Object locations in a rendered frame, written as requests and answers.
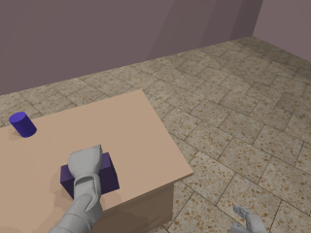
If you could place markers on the table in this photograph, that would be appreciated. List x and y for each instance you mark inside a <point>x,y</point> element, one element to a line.
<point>145,157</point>

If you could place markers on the left robot hand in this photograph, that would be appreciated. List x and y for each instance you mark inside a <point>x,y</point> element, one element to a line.
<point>85,161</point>

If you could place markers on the sponge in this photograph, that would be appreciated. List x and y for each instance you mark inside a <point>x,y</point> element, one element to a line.
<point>107,175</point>

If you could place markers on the right robot hand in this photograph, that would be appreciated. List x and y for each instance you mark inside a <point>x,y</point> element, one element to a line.
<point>253,222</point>

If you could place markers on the left robot forearm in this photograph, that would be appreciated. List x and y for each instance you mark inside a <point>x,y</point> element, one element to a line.
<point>86,208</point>

